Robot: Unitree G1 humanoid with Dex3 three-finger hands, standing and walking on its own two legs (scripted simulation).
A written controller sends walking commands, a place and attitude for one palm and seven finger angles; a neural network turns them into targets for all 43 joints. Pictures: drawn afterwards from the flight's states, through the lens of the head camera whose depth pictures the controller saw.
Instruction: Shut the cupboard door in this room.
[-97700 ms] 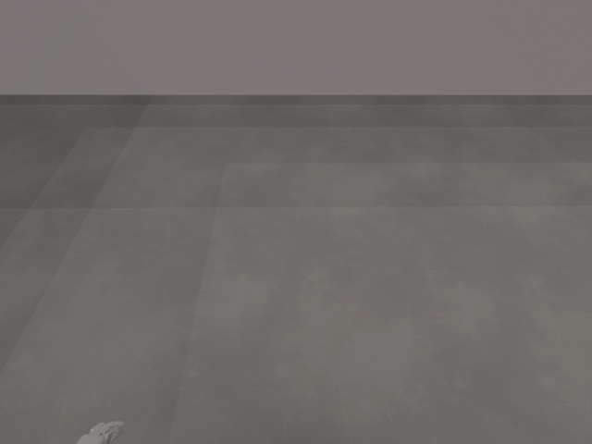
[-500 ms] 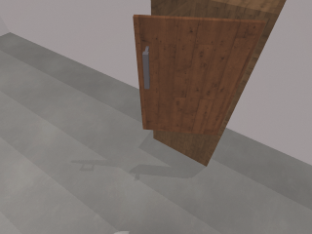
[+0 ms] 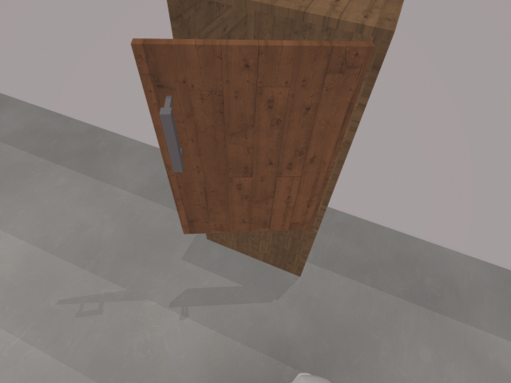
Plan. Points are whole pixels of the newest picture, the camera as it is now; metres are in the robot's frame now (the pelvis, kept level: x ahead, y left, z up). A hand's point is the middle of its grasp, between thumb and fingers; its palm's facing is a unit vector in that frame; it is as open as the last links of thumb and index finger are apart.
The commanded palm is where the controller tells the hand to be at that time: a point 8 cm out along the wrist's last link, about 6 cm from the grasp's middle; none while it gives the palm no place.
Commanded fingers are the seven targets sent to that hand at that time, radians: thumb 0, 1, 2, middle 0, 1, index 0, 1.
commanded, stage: come to a stop and stand still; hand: left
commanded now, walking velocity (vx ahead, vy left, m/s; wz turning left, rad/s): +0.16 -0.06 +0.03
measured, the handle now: (173, 136) +0.54 +0.16 +0.06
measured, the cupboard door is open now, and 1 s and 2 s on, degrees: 26 26 26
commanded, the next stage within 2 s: look again from close up in 0.96 s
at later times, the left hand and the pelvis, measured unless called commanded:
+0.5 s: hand out of the picture +0.10 +0.16 -0.18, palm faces +0.09 -0.98 -0.19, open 7.3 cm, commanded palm none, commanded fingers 0.00 0.90 0.90 -0.20 -0.30 -0.20 -0.30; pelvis +0.07 -0.02 +0.00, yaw +1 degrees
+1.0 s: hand out of the picture +0.12 +0.16 -0.16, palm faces -0.01 -0.97 -0.24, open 7.4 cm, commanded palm none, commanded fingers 0.00 0.90 0.90 -0.20 -0.30 -0.20 -0.30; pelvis +0.08 -0.02 +0.00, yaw +0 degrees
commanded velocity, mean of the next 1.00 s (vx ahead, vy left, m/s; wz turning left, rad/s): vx -0.06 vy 0.04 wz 0.00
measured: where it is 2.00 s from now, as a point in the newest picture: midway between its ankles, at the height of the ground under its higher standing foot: outside the picture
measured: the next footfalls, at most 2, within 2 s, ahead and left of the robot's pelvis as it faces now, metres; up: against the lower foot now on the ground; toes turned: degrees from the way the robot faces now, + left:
right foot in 0.04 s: +0.11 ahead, -0.13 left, +0.00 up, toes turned -3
left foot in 0.34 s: +0.12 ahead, +0.08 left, +0.00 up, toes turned +5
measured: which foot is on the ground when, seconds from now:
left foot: down 0.00-0.04, up 0.06-0.32, down 0.34-1.00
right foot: up 0.00-0.02, down 0.04-1.00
